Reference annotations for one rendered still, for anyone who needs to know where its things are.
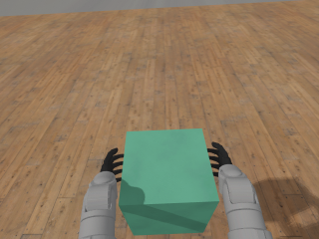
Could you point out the left robot forearm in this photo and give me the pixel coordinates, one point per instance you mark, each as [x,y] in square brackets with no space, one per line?
[98,216]

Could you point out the right robot forearm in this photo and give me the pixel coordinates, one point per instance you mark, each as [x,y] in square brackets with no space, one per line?
[241,205]

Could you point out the left robot hand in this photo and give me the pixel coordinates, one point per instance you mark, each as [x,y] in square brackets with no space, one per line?
[108,164]

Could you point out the carton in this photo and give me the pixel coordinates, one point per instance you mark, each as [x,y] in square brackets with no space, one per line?
[167,184]

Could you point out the right robot hand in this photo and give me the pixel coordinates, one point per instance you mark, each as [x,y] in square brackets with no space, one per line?
[222,157]

